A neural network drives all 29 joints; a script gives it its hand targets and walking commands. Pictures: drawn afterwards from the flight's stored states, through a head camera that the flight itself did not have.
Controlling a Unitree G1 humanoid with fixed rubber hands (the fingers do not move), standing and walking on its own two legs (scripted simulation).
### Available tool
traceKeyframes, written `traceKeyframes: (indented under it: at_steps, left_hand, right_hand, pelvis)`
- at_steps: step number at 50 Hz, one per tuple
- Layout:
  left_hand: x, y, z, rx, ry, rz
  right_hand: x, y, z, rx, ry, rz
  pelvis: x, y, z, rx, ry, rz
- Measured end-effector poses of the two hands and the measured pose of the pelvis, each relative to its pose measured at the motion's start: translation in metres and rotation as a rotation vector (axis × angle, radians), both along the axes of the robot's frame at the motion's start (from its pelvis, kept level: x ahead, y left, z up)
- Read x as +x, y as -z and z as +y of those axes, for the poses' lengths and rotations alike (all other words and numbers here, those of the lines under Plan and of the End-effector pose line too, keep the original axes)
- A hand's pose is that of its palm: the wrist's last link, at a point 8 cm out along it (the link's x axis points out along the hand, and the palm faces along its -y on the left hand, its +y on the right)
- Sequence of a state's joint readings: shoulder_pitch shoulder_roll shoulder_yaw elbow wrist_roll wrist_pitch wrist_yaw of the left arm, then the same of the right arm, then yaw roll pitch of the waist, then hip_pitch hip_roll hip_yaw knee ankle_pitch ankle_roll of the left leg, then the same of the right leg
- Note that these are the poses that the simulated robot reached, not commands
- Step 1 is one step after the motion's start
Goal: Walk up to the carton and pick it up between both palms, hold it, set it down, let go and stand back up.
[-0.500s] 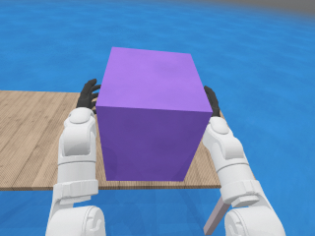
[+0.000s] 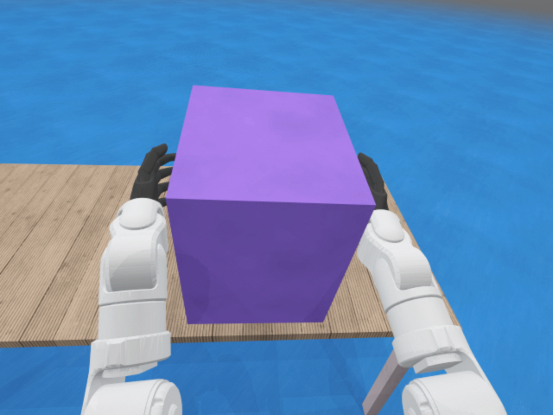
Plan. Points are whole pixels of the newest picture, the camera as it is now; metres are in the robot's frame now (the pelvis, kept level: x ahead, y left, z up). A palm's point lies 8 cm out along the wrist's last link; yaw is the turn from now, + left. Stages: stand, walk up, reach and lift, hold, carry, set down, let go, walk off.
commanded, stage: hold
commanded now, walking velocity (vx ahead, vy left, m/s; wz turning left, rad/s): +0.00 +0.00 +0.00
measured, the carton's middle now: (260, 209) +0.39 +0.01 +0.14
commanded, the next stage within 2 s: set down in 1.32 s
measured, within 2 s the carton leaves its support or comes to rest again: neither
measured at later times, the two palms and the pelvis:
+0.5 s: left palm (144, 209) +0.33 +0.16 +0.19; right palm (374, 215) +0.34 -0.14 +0.18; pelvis -0.02 +0.00 +0.00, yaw +0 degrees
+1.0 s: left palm (153, 203) +0.35 +0.16 +0.19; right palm (375, 208) +0.35 -0.15 +0.18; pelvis -0.01 -0.01 +0.00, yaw +0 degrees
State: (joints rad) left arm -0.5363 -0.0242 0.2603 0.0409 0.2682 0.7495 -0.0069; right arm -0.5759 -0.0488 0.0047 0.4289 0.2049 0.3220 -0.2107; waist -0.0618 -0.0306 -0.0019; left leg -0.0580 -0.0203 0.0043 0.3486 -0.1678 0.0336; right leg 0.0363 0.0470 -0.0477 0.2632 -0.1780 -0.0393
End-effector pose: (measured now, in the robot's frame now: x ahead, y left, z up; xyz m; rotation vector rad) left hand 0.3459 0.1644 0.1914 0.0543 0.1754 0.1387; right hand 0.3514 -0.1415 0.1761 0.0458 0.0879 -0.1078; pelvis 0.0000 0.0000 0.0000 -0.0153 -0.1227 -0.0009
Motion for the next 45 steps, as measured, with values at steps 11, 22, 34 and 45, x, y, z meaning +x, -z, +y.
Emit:
traceKeyframes:
  at_steps: [11, 22, 34, 45]
  left_hand:
    - [-0.011, -0.003, 0.003, -0.015, -0.011, -0.015]
    - [-0.017, -0.001, 0.002, -0.023, -0.013, 0.011]
    - [-0.011, -0.005, -0.001, -0.017, -0.009, 0.018]
    - [0.000, -0.003, -0.003, -0.011, -0.004, 0.019]
  right_hand:
    - [-0.008, -0.004, 0.003, -0.001, -0.008, -0.015]
    - [-0.015, -0.003, 0.001, 0.007, -0.001, 0.010]
    - [-0.011, -0.006, -0.001, 0.015, 0.003, 0.015]
    - [0.000, -0.007, -0.004, -0.007, 0.001, 0.017]
  pelvis:
    - [-0.001, 0.001, 0.001, -0.002, 0.005, -0.017]
    - [-0.016, 0.001, -0.001, 0.001, -0.005, -0.017]
    - [-0.023, 0.001, -0.005, 0.005, -0.008, -0.001]
    - [-0.014, 0.000, -0.007, 0.006, -0.006, 0.001]
